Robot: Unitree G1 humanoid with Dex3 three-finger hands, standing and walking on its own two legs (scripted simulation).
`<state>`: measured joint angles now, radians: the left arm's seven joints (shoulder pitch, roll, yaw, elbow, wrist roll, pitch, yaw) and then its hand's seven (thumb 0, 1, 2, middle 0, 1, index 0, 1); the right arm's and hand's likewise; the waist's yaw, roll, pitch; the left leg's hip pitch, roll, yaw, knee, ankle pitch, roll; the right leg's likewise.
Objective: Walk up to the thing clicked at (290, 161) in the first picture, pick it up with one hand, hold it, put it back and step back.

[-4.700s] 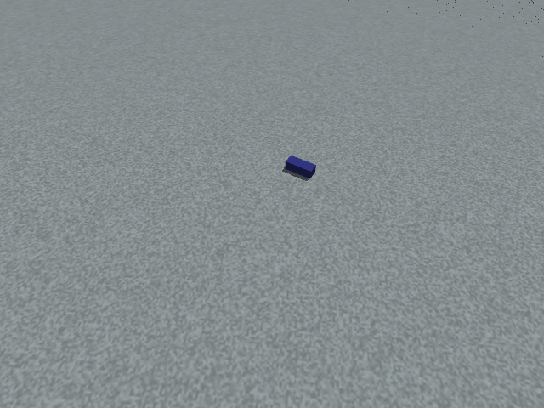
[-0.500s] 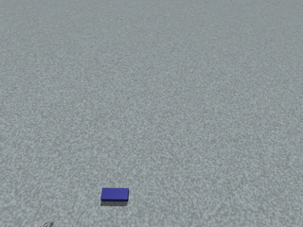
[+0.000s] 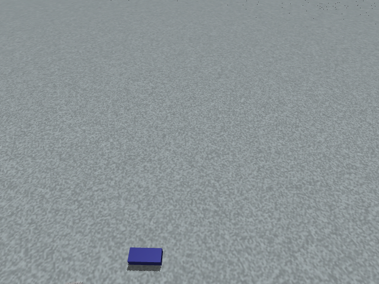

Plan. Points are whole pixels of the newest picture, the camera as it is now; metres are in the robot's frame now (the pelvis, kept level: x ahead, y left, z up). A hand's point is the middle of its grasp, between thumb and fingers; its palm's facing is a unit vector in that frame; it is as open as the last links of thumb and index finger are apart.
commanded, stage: walk up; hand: left
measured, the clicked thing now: (145, 256) +0.39 +0.23 -0.75
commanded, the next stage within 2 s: none
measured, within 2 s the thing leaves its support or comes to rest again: neither
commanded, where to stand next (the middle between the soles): +0.01 -0.01 m, yaw +1 degrees
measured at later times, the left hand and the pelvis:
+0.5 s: hand out of the picture +0.10 +0.25 -0.15, palm faces +0.00 -0.95 -0.31, open 7.4 cm; pelvis +0.01 +0.01 +0.00, yaw -1 degrees
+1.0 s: hand out of the picture +0.10 +0.28 -0.17, palm faces +0.00 -0.94 -0.35, open 7.4 cm; pelvis -0.04 +0.01 -0.02, yaw +1 degrees
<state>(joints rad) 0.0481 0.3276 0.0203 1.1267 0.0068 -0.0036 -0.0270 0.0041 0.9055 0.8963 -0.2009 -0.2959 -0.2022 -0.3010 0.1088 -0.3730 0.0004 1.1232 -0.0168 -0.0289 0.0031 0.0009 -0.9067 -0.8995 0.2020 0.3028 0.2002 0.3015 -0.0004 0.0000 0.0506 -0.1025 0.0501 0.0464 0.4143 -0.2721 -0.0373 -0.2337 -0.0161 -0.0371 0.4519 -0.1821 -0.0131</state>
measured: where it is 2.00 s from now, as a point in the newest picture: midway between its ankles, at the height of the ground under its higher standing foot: outside the picture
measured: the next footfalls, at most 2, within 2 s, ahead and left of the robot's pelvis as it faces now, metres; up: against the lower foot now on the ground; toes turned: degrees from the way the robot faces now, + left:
right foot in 1.22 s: -0.05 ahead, -0.14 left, +0.00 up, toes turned +1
left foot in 1.54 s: +0.07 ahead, +0.15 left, +0.00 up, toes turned +0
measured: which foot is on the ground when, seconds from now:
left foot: down 0.00-1.00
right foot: down 0.00-1.00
